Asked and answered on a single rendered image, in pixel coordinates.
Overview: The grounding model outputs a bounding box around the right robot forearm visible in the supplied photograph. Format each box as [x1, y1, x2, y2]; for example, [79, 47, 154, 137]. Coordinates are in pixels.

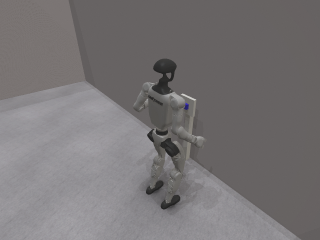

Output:
[177, 126, 198, 144]

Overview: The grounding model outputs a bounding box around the right robot foot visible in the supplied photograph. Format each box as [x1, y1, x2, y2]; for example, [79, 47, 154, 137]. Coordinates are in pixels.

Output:
[161, 195, 180, 210]

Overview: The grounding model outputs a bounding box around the robot right upper arm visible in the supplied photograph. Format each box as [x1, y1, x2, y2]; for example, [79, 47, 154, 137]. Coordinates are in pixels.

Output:
[170, 94, 186, 136]

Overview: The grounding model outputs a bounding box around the right robot hand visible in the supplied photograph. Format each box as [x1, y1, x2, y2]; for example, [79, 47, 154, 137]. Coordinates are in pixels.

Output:
[194, 136, 207, 149]

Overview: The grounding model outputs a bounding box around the panel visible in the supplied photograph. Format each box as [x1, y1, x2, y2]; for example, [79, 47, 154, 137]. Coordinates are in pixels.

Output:
[180, 93, 197, 160]

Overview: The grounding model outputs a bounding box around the robot torso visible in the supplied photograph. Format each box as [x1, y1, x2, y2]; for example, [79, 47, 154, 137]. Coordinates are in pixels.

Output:
[148, 82, 176, 149]

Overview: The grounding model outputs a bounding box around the robot left upper arm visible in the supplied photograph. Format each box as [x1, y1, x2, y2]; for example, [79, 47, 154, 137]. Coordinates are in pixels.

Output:
[133, 82, 155, 113]

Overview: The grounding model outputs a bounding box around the left robot forearm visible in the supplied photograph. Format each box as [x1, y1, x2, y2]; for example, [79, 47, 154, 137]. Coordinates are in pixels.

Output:
[142, 99, 149, 109]

